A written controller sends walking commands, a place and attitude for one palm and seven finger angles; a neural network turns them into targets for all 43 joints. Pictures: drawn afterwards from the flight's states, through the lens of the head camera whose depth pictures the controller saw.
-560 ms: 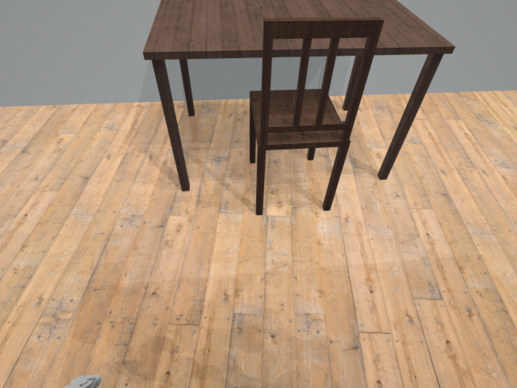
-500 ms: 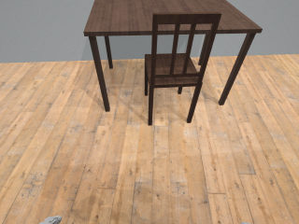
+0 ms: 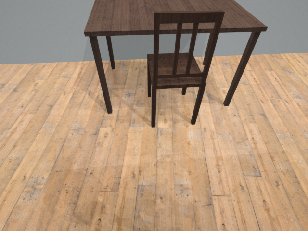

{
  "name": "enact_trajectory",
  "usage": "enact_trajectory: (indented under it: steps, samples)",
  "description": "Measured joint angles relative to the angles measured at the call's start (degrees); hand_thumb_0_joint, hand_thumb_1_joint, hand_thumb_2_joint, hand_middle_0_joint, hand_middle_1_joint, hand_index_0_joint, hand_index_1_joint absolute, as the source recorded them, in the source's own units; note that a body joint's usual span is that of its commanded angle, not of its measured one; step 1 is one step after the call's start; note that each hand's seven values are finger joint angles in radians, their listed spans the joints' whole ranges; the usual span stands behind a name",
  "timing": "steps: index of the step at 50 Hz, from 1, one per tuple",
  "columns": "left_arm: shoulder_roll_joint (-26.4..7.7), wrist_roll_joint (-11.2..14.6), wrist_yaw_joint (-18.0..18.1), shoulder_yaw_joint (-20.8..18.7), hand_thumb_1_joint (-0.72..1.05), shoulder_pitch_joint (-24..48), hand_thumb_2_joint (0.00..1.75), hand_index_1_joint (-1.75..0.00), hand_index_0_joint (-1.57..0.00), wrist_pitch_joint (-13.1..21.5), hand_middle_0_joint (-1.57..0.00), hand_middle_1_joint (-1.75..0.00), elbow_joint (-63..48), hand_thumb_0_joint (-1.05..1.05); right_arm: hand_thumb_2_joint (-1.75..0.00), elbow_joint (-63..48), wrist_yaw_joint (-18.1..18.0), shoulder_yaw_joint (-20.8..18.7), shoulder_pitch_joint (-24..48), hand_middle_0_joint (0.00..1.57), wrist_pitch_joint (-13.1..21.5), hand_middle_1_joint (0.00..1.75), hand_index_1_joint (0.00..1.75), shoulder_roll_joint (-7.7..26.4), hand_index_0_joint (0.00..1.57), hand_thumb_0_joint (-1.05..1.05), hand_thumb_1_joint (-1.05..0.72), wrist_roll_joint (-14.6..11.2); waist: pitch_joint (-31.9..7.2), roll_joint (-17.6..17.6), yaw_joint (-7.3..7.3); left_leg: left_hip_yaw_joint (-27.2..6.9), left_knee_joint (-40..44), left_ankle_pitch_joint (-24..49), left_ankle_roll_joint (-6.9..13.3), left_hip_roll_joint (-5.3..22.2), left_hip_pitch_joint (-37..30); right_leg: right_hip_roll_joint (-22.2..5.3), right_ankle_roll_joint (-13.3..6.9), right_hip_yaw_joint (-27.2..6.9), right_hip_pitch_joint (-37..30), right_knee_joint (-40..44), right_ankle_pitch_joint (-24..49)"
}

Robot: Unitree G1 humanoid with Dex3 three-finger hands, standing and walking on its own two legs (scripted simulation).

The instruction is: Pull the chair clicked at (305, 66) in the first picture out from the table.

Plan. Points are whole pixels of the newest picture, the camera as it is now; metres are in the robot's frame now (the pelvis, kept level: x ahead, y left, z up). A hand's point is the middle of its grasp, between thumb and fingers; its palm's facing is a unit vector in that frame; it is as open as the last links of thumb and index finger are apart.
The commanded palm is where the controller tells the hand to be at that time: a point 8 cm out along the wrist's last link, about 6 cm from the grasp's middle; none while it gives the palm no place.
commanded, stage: stand and wait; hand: left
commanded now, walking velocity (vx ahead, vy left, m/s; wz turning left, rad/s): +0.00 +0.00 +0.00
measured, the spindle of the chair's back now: (176, 50) +1.09 -0.08 -0.08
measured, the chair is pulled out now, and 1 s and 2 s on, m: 0.00 0.00 0.00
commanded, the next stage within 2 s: look at it before walking up in 0.26 s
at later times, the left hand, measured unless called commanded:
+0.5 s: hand out of the picture +0.08 +0.24 -0.15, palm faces -0.03 -0.94 -0.33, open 7.4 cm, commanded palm none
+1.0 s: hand out of the picture +0.06 +0.24 -0.15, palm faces -0.03 -0.94 -0.33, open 7.4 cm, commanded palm none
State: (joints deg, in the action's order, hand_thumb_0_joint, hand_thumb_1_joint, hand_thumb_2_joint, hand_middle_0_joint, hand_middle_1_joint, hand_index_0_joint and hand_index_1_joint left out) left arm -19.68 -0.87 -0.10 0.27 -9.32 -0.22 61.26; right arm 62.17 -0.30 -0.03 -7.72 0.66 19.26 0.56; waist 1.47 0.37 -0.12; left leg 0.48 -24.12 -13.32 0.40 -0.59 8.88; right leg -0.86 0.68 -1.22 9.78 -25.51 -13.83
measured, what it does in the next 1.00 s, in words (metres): stands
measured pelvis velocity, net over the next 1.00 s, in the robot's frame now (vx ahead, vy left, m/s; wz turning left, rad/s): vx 0.00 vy -0.01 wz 0.00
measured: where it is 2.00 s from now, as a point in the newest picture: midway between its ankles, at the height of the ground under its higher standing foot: outside the picture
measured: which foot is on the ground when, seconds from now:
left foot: down 0.00-1.00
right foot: down 0.00-1.00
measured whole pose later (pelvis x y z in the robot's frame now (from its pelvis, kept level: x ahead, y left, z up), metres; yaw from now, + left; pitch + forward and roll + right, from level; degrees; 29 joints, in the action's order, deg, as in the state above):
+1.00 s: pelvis +0.00 -0.01 +0.00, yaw +0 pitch -2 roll +0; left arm -19.4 -0.9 -0.1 0.2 -8.7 0.4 62.8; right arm 64.2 -0.2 0.4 -7.1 0.8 18.8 0.4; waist 1.6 0.5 0.0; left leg 0.0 -20.7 -11.4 -0.5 0.3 7.6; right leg 0.0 -0.1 -0.7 8.4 -22.1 -11.9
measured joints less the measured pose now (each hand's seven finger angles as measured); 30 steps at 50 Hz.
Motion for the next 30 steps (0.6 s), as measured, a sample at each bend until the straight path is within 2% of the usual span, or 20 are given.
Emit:
enact_trajectory:
  steps: [30]
  samples:
    - [0.6,0.0,-0.1,0.1,0.9,1.6,0.9,-0.3,-0.2,0.5,-0.2,-0.3,0.7,0.0,-0.9,1.6,0.2,0.3,0.5,0.2,0.3,0.3,0.3,-0.5,0.2,0.01,-0.9,-0.1,-0.2,0.0,-0.3,-0.2,2.4,1.8,-0.8,0.8,-0.6,0.8,-0.7,0.2,-0.5,2.3,1.8]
